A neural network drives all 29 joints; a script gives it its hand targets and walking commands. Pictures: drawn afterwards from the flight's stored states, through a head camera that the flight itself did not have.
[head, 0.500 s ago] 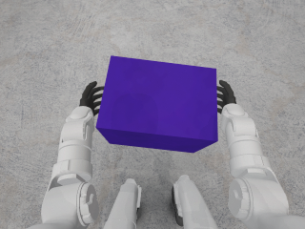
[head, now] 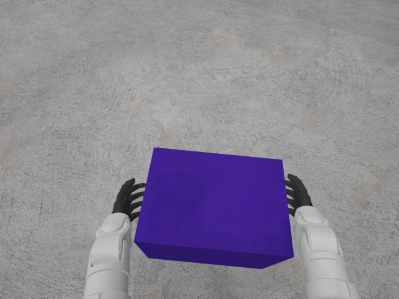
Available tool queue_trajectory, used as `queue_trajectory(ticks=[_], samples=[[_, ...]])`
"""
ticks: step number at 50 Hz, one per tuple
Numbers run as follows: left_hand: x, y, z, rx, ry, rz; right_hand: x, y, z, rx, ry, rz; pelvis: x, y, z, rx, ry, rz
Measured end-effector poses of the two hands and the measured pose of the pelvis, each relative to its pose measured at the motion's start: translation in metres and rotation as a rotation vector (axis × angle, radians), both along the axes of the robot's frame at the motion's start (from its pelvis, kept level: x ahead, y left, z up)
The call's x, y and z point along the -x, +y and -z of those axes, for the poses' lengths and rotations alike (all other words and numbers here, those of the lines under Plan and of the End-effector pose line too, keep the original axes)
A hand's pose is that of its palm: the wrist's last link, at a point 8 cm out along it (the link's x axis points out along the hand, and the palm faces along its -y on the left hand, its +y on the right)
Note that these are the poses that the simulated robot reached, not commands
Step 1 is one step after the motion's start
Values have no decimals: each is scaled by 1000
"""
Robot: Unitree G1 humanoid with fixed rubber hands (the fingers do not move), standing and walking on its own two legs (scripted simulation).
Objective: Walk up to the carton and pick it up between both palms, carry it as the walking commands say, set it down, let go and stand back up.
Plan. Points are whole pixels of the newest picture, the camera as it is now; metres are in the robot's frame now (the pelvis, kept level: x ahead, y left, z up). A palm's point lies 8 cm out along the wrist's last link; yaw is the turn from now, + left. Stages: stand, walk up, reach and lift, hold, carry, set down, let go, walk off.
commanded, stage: reach and lift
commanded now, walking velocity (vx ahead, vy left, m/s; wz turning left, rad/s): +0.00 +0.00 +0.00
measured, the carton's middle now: (211, 212) +0.31 +0.00 -0.10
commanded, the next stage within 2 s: hold in 1.48 s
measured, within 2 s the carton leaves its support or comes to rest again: neither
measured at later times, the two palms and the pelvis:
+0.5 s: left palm (111, 210) +0.26 +0.18 +0.06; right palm (322, 201) +0.28 -0.20 +0.05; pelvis -0.02 +0.00 +0.02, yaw +0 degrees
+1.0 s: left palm (115, 203) +0.27 +0.17 +0.07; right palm (330, 201) +0.28 -0.20 +0.06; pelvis +0.00 +0.01 +0.02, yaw +0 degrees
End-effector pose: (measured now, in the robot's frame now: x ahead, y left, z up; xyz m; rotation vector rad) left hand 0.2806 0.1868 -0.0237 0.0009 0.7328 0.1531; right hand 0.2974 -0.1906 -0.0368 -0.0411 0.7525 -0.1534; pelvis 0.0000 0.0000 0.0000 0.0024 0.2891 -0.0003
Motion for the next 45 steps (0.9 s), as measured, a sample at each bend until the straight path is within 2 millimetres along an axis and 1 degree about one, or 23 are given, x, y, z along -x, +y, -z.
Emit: queue_trajectory(ticks=[4, 7, 17, 26, 31, 36, 45], samples=[[1, 2, -23, -3, -51, -11, 0, 2, -21, -14, -50, 10, -3, 2, -7, 0, -44, -7], [1, 1, -36, -5, -61, -7, 2, 1, -34, -7, -59, 13, -3, 2, -12, -1, -92, -12], [17, -9, -53, 21, -55, 0, 19, -9, -63, 24, -53, 10, 7, -1, -18, 0, -233, 1], [18, -6, -82, 1, -95, 1, 17, -5, -90, 20, -94, 2, 20, -3, -19, -2, -317, -10], [14, -6, -89, -5, -86, 16, 16, -5, -97, 29, -84, 7, 22, -2, -19, -4, -342, -18], [10, -10, -94, -3, -87, 32, 18, -9, -102, 38, -84, 18, 19, 0, -21, -3, -354, -16], [7, -16, -92, 10, -80, 36, 22, -16, -99, 46, -75, 32, 8, 3, -22, 1, -365, 0]])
